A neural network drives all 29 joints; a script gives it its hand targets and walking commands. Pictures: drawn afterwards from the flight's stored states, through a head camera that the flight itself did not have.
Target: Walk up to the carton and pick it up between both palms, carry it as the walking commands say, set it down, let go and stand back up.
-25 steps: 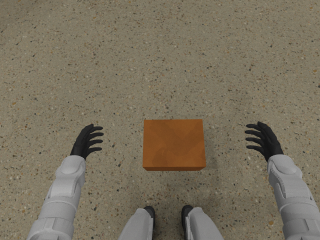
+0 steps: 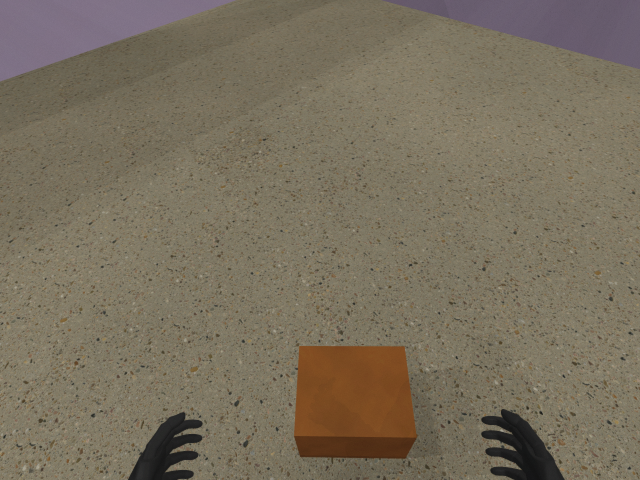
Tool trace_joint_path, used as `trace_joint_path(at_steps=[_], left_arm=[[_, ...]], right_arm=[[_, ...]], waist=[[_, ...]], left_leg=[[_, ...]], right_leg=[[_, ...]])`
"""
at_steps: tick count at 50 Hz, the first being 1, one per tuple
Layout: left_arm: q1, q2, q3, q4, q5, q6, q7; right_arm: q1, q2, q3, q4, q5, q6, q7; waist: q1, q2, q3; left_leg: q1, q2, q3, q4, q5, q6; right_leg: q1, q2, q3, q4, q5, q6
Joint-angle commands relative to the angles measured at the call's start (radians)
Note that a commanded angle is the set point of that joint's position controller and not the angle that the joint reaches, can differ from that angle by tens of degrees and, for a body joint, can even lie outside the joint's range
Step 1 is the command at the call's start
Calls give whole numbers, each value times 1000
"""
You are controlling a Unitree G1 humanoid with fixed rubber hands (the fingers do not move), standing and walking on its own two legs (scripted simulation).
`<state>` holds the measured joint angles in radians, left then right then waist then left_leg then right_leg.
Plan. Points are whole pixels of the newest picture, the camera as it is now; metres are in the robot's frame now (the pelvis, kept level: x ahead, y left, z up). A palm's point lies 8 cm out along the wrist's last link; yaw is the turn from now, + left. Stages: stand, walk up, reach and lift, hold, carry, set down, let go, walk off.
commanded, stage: let go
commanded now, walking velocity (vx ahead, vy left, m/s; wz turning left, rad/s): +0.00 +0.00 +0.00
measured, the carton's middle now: (352, 402) +0.45 -0.03 -0.67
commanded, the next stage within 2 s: stand in 0.30 s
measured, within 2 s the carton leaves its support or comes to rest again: neither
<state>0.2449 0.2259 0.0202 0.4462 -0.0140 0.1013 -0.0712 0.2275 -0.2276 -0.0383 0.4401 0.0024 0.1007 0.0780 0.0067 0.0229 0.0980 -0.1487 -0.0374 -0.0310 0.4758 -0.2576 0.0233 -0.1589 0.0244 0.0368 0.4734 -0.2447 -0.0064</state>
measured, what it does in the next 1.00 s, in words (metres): stands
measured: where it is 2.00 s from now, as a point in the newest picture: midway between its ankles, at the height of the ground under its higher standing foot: outside the picture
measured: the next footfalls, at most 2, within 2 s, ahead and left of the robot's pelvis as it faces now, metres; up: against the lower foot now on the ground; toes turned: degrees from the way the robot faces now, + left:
none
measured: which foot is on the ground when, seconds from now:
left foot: down 0.00-1.00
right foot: down 0.00-1.00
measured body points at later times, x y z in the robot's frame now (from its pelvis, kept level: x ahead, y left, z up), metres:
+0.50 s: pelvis +0.03 -0.03 +0.00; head +0.01 -0.02 +0.45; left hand +0.15 +0.25 -0.10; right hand +0.19 -0.30 -0.08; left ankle +0.00 +0.11 -0.74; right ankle +0.01 -0.12 -0.74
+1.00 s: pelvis +0.02 -0.01 +0.00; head -0.03 -0.01 +0.45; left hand +0.15 +0.28 -0.09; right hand +0.14 -0.30 -0.10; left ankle +0.00 +0.11 -0.74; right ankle +0.01 -0.12 -0.74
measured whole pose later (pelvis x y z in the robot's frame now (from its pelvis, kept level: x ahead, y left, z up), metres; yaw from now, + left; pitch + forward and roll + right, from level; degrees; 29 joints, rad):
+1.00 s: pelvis +0.02 -0.01 +0.00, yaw +0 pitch -2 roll +0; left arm 0.22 0.32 0.03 0.83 0.03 -0.01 0.00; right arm 0.25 -0.33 -0.05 0.82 -0.04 -0.01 -0.01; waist 0.00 0.01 -0.09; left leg -0.13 -0.01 -0.01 0.43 -0.27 0.01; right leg -0.13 0.03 0.03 0.43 -0.25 -0.02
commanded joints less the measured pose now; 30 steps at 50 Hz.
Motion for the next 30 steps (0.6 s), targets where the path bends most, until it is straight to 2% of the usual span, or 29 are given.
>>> trace_joint_path(at_steps=[1, 3, 5, 6, 7, 8, 9, 12, 13, 14, 15, 16, 17, 18, 19, 20, 23, 24, 26, 27, 28, 30], left_arm=[[-146, 80, 27, -132, -2, 15, -14], [-142, 95, 46, -134, 3, 20, -15], [-118, 93, 58, -113, 10, 29, -10], [-119, 99, 61, -144, 12, 27, -8], [-113, 97, 59, -132, 13, 35, -7], [-136, 97, 68, -132, 14, 35, -10], [-128, 100, 66, -130, 14, 40, -5], [-143, 97, 71, -129, 26, 46, -5], [-128, 101, 68, -136, 28, 44, -5], [-128, 98, 70, -131, 27, 43, -3], [-58, 228, 89, 19, 49, -13, 50], [-46, 265, 95, 30, 52, -38, 69], [-68, 276, 102, 41, 56, -56, 70], [-59, 263, 104, 44, 55, -65, 70], [-55, 249, 98, 59, 53, -74, 72], [-61, 243, 91, 67, 55, -85, 70], [-66, 220, 77, 112, 54, -109, 66], [-53, 223, 79, 131, 55, -113, 70], [-52, 224, 76, 155, 55, -116, 70], [-41, 225, 77, 169, 53, -122, 71], [-37, 241, 80, 178, 55, -120, 74], [-46, 233, 78, 190, 56, -122, 81]], right_arm=[[-115, -120, -33, -158, -16, 32, 13], [-150, -132, -56, -198, -41, 36, 11], [-141, -133, -63, -220, -59, 40, 5], [-147, -132, -55, -239, -50, 42, 6], [-134, -124, -54, -209, -49, 49, 6], [-148, -117, -61, -214, -55, 52, 4], [-144, -109, -42, -197, -47, 56, 7], [-138, -101, -54, -163, -49, 76, -3], [-132, -106, -52, -152, -42, 88, -6], [-153, -105, -57, -156, -39, 94, -10], [-96, -179, -71, -15, -31, 16, -52], [-53, -185, -74, 14, -40, -14, -62], [-64, -182, -75, 25, -41, -34, -66], [-80, -185, -77, 32, -34, -47, -67], [-66, -188, -80, 39, -35, -61, -70], [-63, -202, -76, 57, -33, -72, -71], [-64, -197, -78, 103, -27, -90, -79], [-68, -193, -73, 118, -25, -94, -78], [-57, -212, -74, 136, -29, -99, -85], [-46, -219, -78, 152, -26, -101, -88], [-50, -221, -78, 159, -29, -101, -91], [-43, -237, -80, 174, -30, -110, -96]], waist=[[-6, 10, 64], [8, -24, 47], [0, -69, 51], [11, -53, 44], [11, -51, 53], [5, -74, 47], [19, -79, 32], [2, -85, 60], [6, -51, 62], [8, -57, 58], [18, -26, -159], [3, -23, -150], [-1, -48, -152], [9, -22, -177], [2, -1, -183], [5, -3, -183], [-11, 6, -197], [2, 11, -201], [-3, -22, -190], [2, -10, -214], [2, -36, -210], [-5, -29, -212]], left_leg=[[-214, 82, -6, -226, -330, 18], [-204, 79, 4, -216, -309, 18], [-145, 70, 11, -189, -241, 15], [-116, 60, 19, -174, -203, 11], [-104, 50, 29, -161, -175, 6], [-68, 41, 37, -143, -162, 4], [-34, 27, 47, -127, -98, 4], [44, 6, 56, -89, -31, -7], [50, 7, 48, -85, -18, -8], [66, 3, 55, -78, 1, -9], [-22, 47, 4, -1, 64, -43], [-39, 30, -2, 13, 7, -51], [-26, 36, -10, 15, -15, -48], [-11, 53, -9, 2, 15, -36], [-9, 60, -23, 8, 35, -31], [-16, 68, -34, 6, 68, -25], [-4, 96, -43, 0, 266, -26], [-12, 97, -40, 9, 309, -25], [-5, 105, -42, 8, 370, -27], [8, 110, -37, 7, 383, -29], [14, 105, -30, 7, 386, -25], [20, 113, -36, -7, 426, -21]], right_leg=[[222, 47, -77, -14, -96, 32], [249, 42, -76, -13, -90, 37], [230, 35, -72, -28, -68, 34], [217, 31, -67, -32, -65, 32], [202, 28, -64, -46, -62, 30], [178, 17, -54, -65, -86, 24], [162, 13, -51, -73, -68, 24], [75, -3, -24, -114, -74, 24], [81, -3, -20, -111, -63, 22], [71, -4, -12, -116, -53, 27], [9, -76, 59, -103, 109, 28], [15, -94, 94, -121, 39, 23], [-10, -105, 120, -132, -26, 15], [9, -108, 131, -115, 0, 0], [6, -110, 126, -107, 54, -6], [6, -108, 130, -96, 124, -4], [20, -97, 87, -52, 379, 3], [40, -102, 87, -47, 445, 9], [43, -101, 78, -47, 497, 10], [58, -99, 78, -42, 515, 4], [59, -100, 79, -48, 531, 9], [58, -93, 73, -36, 529, -3]])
